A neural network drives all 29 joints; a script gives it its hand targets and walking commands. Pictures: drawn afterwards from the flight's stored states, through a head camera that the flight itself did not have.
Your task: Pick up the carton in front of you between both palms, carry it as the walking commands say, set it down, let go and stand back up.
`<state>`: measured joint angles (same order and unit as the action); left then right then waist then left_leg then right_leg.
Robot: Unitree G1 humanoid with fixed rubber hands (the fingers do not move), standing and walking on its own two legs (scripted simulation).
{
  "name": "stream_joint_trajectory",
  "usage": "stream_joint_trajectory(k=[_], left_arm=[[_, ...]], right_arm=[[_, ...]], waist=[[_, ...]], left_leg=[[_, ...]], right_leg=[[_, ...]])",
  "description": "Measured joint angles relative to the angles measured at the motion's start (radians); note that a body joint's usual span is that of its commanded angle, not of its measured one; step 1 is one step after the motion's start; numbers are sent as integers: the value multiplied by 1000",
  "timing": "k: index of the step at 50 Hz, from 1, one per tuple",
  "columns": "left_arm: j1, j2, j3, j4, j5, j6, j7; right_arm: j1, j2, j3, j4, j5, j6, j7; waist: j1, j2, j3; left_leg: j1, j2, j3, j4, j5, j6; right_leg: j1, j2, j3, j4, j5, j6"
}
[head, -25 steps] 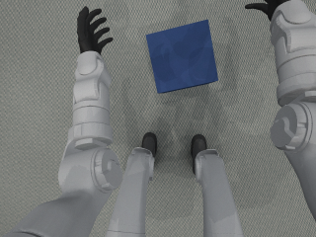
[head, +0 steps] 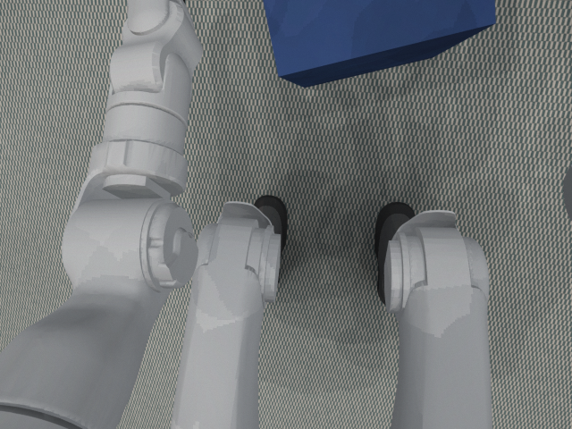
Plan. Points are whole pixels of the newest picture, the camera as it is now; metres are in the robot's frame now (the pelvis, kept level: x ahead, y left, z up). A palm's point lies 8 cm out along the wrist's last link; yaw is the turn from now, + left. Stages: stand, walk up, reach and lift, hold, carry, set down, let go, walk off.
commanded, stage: reach and lift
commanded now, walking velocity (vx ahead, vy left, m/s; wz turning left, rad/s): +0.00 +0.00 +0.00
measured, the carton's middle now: out of the picture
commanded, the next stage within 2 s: none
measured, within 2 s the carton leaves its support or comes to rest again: leaves its support in 1.08 s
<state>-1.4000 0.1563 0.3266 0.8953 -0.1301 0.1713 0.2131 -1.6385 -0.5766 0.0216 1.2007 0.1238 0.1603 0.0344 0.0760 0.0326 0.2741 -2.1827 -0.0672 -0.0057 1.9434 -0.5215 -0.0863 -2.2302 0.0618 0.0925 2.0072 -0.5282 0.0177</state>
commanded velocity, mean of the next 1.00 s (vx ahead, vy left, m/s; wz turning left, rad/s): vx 0.00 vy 0.00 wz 0.00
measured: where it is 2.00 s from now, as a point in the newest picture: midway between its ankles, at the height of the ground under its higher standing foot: (327, 266)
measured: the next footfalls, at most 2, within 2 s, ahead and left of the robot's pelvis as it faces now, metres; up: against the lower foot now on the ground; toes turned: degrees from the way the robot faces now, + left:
none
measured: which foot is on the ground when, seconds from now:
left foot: down 0.00-1.00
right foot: down 0.00-1.00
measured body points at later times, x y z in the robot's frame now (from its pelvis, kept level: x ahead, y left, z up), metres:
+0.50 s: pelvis +0.01 +0.00 -0.06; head +0.39 -0.05 +0.17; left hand +0.56 +0.14 -0.23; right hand +0.60 -0.22 -0.24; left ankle +0.12 +0.13 -0.39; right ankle +0.10 -0.12 -0.39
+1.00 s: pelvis +0.01 -0.01 -0.06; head +0.38 -0.06 +0.18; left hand +0.57 +0.11 -0.23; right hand +0.59 -0.19 -0.23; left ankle +0.12 +0.13 -0.39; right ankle +0.11 -0.12 -0.39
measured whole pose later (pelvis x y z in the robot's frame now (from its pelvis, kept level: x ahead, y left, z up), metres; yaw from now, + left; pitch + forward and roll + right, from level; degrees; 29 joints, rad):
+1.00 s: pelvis +0.01 -0.01 -0.06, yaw +1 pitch +35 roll +5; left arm -1.49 0.10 0.51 0.96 0.03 0.22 0.16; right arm -1.66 -0.43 -0.04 1.18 -0.02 0.23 0.05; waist 0.02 0.08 0.41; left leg -2.21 -0.11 -0.03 2.19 -0.60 -0.12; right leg -2.25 0.01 0.04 2.26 -0.62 -0.03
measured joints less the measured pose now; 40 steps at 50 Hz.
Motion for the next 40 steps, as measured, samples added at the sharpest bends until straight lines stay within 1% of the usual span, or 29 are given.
stream_joint_trajectory(k=[5, 10, 15, 19, 22, 29, 33, 35, 36, 37, 38, 40], left_arm=[[-82, 15, 7, 86, 4, -15, -13], [-128, 17, -2, 145, 15, -48, -26], [-126, 34, -36, 160, -14, -72, -19], [-117, 33, -65, 147, -58, -82, -7], [-106, 22, -70, 145, -69, -83, 0], [-102, -1, -22, 167, -26, -78, -3], [-123, -8, -18, 167, -17, -75, -9], [-145, -19, -19, 168, -11, -71, -16], [-161, -31, -13, 171, -1, -68, -22], [-174, -42, 13, 174, 22, -64, -3], [-180, -49, 38, 173, 43, -58, 5], [-184, -60, 93, 162, 92, -40, 0]], right_arm=[[-82, -6, 27, 74, 7, -7, 3], [-85, -8, 31, 97, 23, -33, 0], [-89, -3, 52, 92, 47, -59, -10], [-76, -9, 77, 76, 57, -68, -11], [-64, -4, 87, 68, 58, -66, -9], [-68, 17, 85, 95, 42, -52, 8], [-87, 32, 93, 103, 40, -48, 15], [-104, 41, 93, 109, 35, -46, 4], [-115, 46, 91, 114, 30, -43, 3], [-126, 49, 84, 121, 20, -39, -2], [-134, 51, 81, 126, 9, -33, -4], [-149, 62, 64, 136, -29, -15, 0]], waist=[[-3, 5, 87], [-10, 2, 167], [-14, 18, 218], [-16, 38, 213], [-20, 42, 196], [-27, 35, 173], [-28, 31, 187], [-31, 31, 201], [-33, 31, 208], [-34, 30, 215], [-34, 30, 219], [-36, 30, 220]], left_leg=[[-25, -2, -1, 79, -5, -10], [-22, -10, -10, 142, -25, -17], [-9, -3, -7, 198, -56, -13], [-13, -8, 0, 225, -70, -9], [-17, -9, 4, 233, -72, -7], [-20, -7, 11, 220, -57, -4], [-14, -8, 11, 204, -42, -5], [-9, -10, 10, 196, -36, -6], [-7, -11, 9, 194, -34, -7], [-3, -12, 8, 193, -33, -8], [0, -13, 8, 192, -33, -9], [1, -16, 5, 196, -36, -11]], right_leg=[[-29, -5, -7, 83, -5, -10], [-21, -31, -28, 149, -36, -27], [-3, -42, -35, 203, -71, -33], [-2, -51, -31, 233, -93, -31], [-6, -52, -27, 243, -97, -29], [-13, -48, -19, 232, -79, -26], [-10, -49, -19, 218, -64, -28], [-5, -50, -20, 211, -58, -29], [-2, -50, -20, 208, -56, -29], [1, -50, -21, 207, -55, -29], [3, -49, -21, 207, -54, -30], [4, -48, -22, 210, -55, -32]])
